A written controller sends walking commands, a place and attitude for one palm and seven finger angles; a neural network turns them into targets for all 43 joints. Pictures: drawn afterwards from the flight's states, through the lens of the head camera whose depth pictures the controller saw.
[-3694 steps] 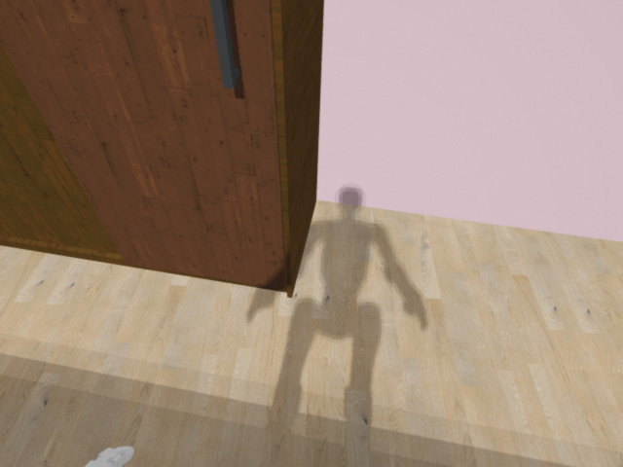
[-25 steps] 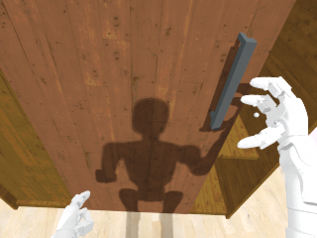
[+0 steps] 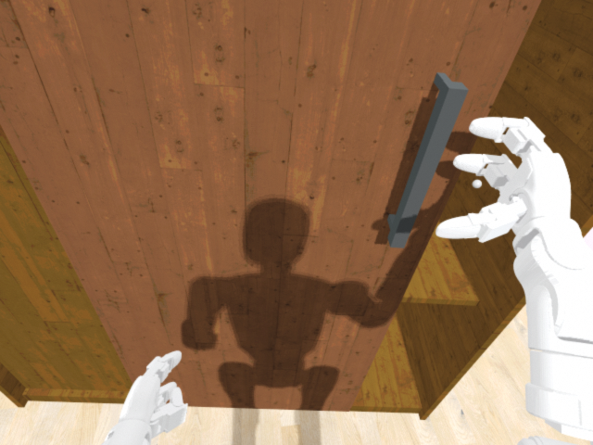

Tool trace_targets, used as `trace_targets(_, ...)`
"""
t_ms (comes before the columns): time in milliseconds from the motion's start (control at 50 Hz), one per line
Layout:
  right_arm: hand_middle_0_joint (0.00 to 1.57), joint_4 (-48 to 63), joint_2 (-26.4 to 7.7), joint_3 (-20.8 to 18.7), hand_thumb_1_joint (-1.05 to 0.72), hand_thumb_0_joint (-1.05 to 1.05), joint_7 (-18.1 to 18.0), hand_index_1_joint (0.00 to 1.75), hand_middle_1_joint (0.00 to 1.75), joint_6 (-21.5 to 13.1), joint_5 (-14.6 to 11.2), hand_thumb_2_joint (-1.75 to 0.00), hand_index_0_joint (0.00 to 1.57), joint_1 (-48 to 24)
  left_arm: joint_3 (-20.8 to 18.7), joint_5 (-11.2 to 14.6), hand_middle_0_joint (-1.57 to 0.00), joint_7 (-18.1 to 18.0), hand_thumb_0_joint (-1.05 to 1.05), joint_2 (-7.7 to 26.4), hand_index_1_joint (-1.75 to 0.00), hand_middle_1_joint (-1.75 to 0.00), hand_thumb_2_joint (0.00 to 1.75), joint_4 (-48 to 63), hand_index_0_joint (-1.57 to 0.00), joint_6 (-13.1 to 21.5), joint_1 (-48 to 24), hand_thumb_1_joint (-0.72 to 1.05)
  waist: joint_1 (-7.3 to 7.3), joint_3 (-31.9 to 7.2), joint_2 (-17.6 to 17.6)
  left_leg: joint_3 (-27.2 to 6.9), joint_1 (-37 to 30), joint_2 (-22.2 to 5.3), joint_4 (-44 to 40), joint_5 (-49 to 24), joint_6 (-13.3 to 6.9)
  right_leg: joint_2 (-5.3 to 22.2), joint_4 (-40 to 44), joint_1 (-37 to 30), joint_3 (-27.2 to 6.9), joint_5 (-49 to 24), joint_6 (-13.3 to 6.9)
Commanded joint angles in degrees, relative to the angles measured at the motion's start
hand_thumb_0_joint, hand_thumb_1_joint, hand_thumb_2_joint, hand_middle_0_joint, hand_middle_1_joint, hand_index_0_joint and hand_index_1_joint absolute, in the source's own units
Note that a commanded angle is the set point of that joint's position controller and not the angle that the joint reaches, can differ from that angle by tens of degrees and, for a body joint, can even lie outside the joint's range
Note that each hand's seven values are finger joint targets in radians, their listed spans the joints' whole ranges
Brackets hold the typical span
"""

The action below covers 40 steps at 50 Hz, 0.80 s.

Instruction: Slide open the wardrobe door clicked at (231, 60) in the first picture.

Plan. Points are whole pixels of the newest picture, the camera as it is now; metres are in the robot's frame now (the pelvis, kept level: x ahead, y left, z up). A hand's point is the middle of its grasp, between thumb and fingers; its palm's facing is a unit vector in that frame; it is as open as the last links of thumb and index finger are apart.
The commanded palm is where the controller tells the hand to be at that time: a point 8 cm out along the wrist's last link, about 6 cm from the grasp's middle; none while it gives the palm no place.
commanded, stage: feel for the door with the fingertips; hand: right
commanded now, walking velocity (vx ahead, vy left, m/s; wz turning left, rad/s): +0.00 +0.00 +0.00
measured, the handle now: (416, 169) +0.42 -0.13 +0.22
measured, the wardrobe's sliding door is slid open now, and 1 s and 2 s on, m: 0.24 0.24 0.24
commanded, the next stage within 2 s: slide the fingers in behind the handle in 0.52 s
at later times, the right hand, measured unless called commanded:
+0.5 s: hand (459, 177) +0.38 -0.17 +0.24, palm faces +0.04 +1.00 -0.04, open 14.0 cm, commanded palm +0.35 -0.22 +0.23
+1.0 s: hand (454, 190) +0.35 -0.16 +0.23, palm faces +0.00 +1.00 -0.04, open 14.0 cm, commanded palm +0.33 -0.21 +0.23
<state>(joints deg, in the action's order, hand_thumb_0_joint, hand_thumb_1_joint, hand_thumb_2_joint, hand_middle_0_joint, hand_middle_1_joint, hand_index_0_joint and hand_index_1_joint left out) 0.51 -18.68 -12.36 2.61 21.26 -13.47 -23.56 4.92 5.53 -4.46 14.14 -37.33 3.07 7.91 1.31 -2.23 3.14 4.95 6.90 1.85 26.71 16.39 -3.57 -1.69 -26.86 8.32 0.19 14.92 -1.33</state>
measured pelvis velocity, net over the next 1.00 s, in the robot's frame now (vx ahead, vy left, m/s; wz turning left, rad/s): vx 0.01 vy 0.00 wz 0.01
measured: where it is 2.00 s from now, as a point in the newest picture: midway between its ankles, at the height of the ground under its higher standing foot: outside the picture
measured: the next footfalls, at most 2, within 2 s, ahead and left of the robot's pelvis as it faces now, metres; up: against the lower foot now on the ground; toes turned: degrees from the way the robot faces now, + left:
none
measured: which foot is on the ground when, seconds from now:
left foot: down 0.00-1.00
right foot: down 0.00-1.00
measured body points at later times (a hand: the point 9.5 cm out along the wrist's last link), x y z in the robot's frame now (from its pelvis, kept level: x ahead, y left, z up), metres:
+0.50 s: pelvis +0.01 +0.01 +0.00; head -0.03 +0.04 +0.45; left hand +0.18 +0.25 -0.09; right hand +0.37 -0.22 +0.24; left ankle -0.01 +0.07 -0.74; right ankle +0.00 -0.11 -0.74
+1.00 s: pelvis +0.01 +0.00 +0.00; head -0.03 +0.03 +0.45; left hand +0.20 +0.23 -0.08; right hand +0.35 -0.21 +0.24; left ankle -0.01 +0.07 -0.74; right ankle +0.00 -0.11 -0.74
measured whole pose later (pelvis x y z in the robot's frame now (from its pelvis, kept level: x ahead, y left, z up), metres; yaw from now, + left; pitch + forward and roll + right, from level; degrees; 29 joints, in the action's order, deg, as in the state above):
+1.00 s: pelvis +0.01 +0.00 +0.00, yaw +1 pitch -3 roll +0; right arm -1.2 -17.0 -12.7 6.3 23.7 -15.5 -21.7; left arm 4.1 5.9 -4.1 15.1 -35.5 0.3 9.4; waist 0.6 -3.5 4.2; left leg 4.1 7.0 1.8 25.8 16.4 -3.2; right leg -1.8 -25.6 8.1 0.9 15.0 -1.7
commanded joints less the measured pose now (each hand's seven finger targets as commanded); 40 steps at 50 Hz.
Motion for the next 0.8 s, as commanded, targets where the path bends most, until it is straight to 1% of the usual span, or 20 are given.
trace_targets(0,0.30,-1.35,-5.73,0.21,0.50,0.00,4.99,1.20,1.20,4.11,-2.32,-0.30,0.30,-17.95,-2.62,0.81,-0.20,-0.45,0.00,7.58,-0.30,-0.30,0.90,8.76,-0.20,1.47,-9.26,0.90,-1.63,-5.06,-4.70,-3.87,4.11,-2.64,-5.65,-14.50,2.48,1.73,3.23,-2.92,-3.50,-9.49,-1.48)
trace_targets(40,0.30,-1.69,-6.00,-0.56,0.50,0.00,6.60,1.20,1.20,5.86,-3.52,-0.30,0.30,-16.73,-2.61,0.99,-0.20,-0.29,0.00,7.69,-0.30,-0.30,0.90,9.89,-0.20,0.74,-9.14,0.90,-1.13,-7.35,-7.28,-3.77,3.01,-2.90,-5.19,-15.83,2.80,1.39,2.83,-2.38,-3.43,-9.76,-1.56)
trace_targets(80,0.30,1.11,-7.51,-1.80,0.50,0.00,6.53,1.20,1.20,5.17,-3.96,-0.30,0.30,-20.54,-2.65,0.89,-0.20,-0.26,0.00,7.55,-0.30,-0.30,0.90,10.69,-0.20,0.73,-9.69,0.90,-1.07,-9.33,-8.35,-3.95,2.45,-3.09,-4.91,-15.27,2.91,1.19,2.57,-2.38,-3.43,-9.47,-1.64)
trace_targets(100,0.30,2.95,-9.24,-3.61,0.50,0.00,5.59,1.20,1.20,3.67,-4.02,-0.30,0.30,-21.14,-2.75,0.54,-0.20,-0.24,0.00,7.50,-0.30,-0.30,0.90,10.77,-0.20,0.94,-9.73,0.90,-0.64,-10.13,-8.31,-3.91,1.73,-3.03,-4.81,-15.98,2.72,1.34,2.58,-2.92,-3.45,-10.75,-1.68)
trace_targets(140,0.30,11.29,-12.95,-6.95,0.50,0.00,3.47,1.20,1.20,0.35,-3.28,-0.30,0.30,-25.30,-2.72,0.11,-0.20,-0.03,0.00,6.64,-0.30,-0.30,0.90,12.32,-0.20,1.43,-10.53,0.90,0.34,-15.44,-6.64,-4.58,-1.61,-3.29,-3.85,-18.48,2.55,1.00,2.41,-4.49,-2.95,-13.61,-1.81)
trace_targets(180,0.30,16.80,-15.21,-8.69,0.50,0.00,1.18,1.20,1.20,-3.39,-2.22,-0.30,0.30,-29.71,-2.75,-0.34,-0.20,0.14,0.00,6.03,-0.30,-0.30,0.90,12.31,-0.20,1.99,-10.46,0.90,0.40,-18.77,-4.50,-5.06,-3.42,-3.46,-3.10,-20.77,2.48,0.99,2.02,-6.16,-2.50,-16.05,-1.85)
trace_targets(220,0.30,17.03,-16.17,-8.91,0.50,0.00,-0.36,1.20,1.20,-6.04,-1.11,-0.30,0.30,-30.09,-2.70,-0.63,-0.20,0.23,0.00,5.90,-0.30,-0.30,0.90,11.14,-0.20,2.03,-9.62,0.90,0.03,-18.81,-0.39,-5.36,-3.65,-3.51,-2.95,-21.48,2.20,1.24,2.09,-6.75,-2.23,-17.37,-1.73)
trace_targets(280,0.30,11.14,-13.34,-5.92,0.50,0.00,-0.06,1.20,1.20,-5.18,-0.35,-0.30,0.30,-28.64,-2.67,-0.36,-0.20,0.20,0.00,6.19,-0.30,-0.30,0.90,10.20,-0.20,1.75,-8.87,0.90,-1.03,-14.88,1.53,-5.21,-1.81,-3.22,-3.82,-20.41,2.13,1.39,2.34,-6.48,-1.97,-15.80,-1.44)
trace_targets(300,0.30,8.46,-11.67,-4.43,0.50,0.00,0.56,1.20,1.20,-4.07,-0.30,-0.30,0.30,-27.08,-2.84,-0.14,-0.20,0.09,0.00,6.59,-0.30,-0.30,0.90,9.86,-0.20,1.43,-8.57,0.90,-1.25,-13.21,0.86,-5.01,-0.97,-3.11,-4.31,-20.39,2.16,1.43,2.39,-6.07,-2.02,-15.42,-1.60)
trace_targets(340,0.30,1.57,-12.39,-4.49,0.50,0.00,2.22,1.20,1.20,-0.71,-0.72,-0.30,0.30,-24.84,-2.99,0.31,-0.20,-0.22,0.00,7.39,-0.30,-0.30,0.90,9.24,-0.20,0.64,-7.88,0.90,-1.64,-9.58,-2.44,-5.11,0.35,-3.16,-5.26,-19.55,2.74,1.42,2.69,-3.69,-2.04,-12.94,-1.69)
trace_targets(360,0.30,0.07,-10.13,-2.73,0.50,0.00,3.31,1.20,1.20,0.75,-1.24,-0.30,0.30,-24.23,-2.95,0.51,-0.20,-0.32,0.00,7.52,-0.30,-0.30,0.90,9.60,-0.20,0.48,-7.95,0.90,-1.76,-9.32,-3.60,-5.09,0.78,-3.18,-5.33,-19.61,2.97,1.15,2.58,-3.22,-2.06,-12.25,-1.83)
trace_targets(400,0.30,-5.35,-10.81,-3.55,0.50,0.00,4.85,1.20,1.20,2.91,-2.10,-0.30,0.30,-21.79,-3.21,0.88,-0.20,-0.50,0.00,8.36,-0.30,-0.30,0.90,9.07,-0.20,-0.03,-7.50,0.90,-1.64,-7.42,-6.03,-5.42,1.75,-3.30,-5.95,-18.71,3.67,1.21,2.24,-1.48,-2.18,-10.68,-1.96)
trace_targets(440,0.30,-4.50,-12.25,-4.70,0.50,0.00,5.72,1.20,1.20,3.02,-2.80,-0.30,0.30,-24.81,-3.36,0.83,-0.20,-0.59,0.00,8.34,-0.30,-0.30,0.90,9.67,-0.20,0.06,-7.28,0.90,-1.71,-9.13,-7.50,-5.62,1.03,-3.59,-5.73,-19.39,3.92,1.07,2.15,-1.35,-2.40,-10.70,-2.10)
trace_targets(480,0.30,-0.32,-12.54,-4.54,0.50,0.00,5.95,1.20,1.20,1.17,-2.97,-0.30,0.30,-28.50,-3.30,0.76,-0.20,-0.62,0.00,7.94,-0.30,-0.30,0.90,10.69,-0.20,0.47,-7.87,0.90,-1.53,-12.55,-6.46,-5.77,-0.61,-3.78,-4.95,-21.46,3.64,0.72,1.93,-2.42,-2.34,-12.32,-2.25)
trace_targets(500,0.30,1.01,-15.05,-6.69,0.50,0.00,5.37,1.20,1.20,-0.62,-2.97,-0.30,0.30,-29.21,-3.56,0.65,-0.20,-0.63,0.00,7.92,-0.30,-0.30,0.90,10.42,-0.20,0.68,-7.62,0.90,-1.39,-13.48,-5.45,-5.84,-1.40,-3.87,-4.94,-22.26,3.50,1.02,1.83,-3.12,-2.23,-13.19,-2.16)
trace_targets(540,0.30,2.16,-14.52,-6.37,0.50,0.00,5.08,1.20,1.20,-2.32,-2.07,-0.30,0.30,-29.24,-3.57,0.44,-0.20,-0.44,0.00,7.48,-0.30,-0.30,0.90,10.78,-0.20,0.95,-7.11,0.90,-1.33,-15.52,-4.14,-5.88,-2.00,-3.86,-4.16,-23.73,3.34,0.80,1.63,-4.18,-2.01,-14.63,-2.30)
trace_targets(560,0.30,1.11,-15.73,-7.85,0.50,0.00,4.82,1.20,1.20,-2.67,-2.11,-0.30,0.30,-27.91,-3.49,0.42,-0.20,-0.43,0.00,7.53,-0.30,-0.30,0.90,10.66,-0.20,0.83,-6.78,0.90,-1.00,-15.47,-5.01,-5.79,-2.52,-3.80,-4.13,-24.05,3.34,0.84,1.70,-3.59,-2.05,-14.65,-2.20)
trace_targets(620,0.30,2.91,-13.51,-5.19,0.50,0.00,4.85,1.20,1.20,-4.18,-1.92,-0.30,0.30,-30.45,-3.50,0.45,-0.20,-0.41,0.00,7.44,-0.30,-0.30,0.90,10.55,-0.20,1.02,-6.77,0.90,-1.64,-15.00,-1.88,-5.48,-1.37,-3.54,-4.29,-22.30,2.80,0.94,1.90,-4.90,-2.09,-14.69,-2.22)
trace_targets(700,0.30,2.50,-15.35,-6.50,0.50,0.00,4.61,1.20,1.20,-4.05,-1.76,-0.30,0.30,-29.32,-3.44,0.48,-0.20,-0.59,0.00,7.73,-0.30,-0.30,0.90,10.43,-0.20,0.99,-6.84,0.90,-1.28,-14.02,-1.93,-5.48,-1.19,-3.42,-4.78,-20.14,2.55,1.20,2.33,-4.73,-2.41,-13.53,-2.10)
trace_targets(780,0.30,5.66,-12.03,-4.45,0.50,0.00,4.79,1.20,1.20,-3.49,-2.06,-0.30,0.30,-27.78,-3.19,0.48,-0.20,-0.37,0.00,7.15,-0.30,-0.30,0.90,11.54,-0.20,1.36,-7.82,0.90,-1.10,-14.16,-1.31,-4.83,-0.76,-3.17,-4.24,-20.89,2.23,1.25,2.42,-5.97,-2.60,-14.98,-1.95)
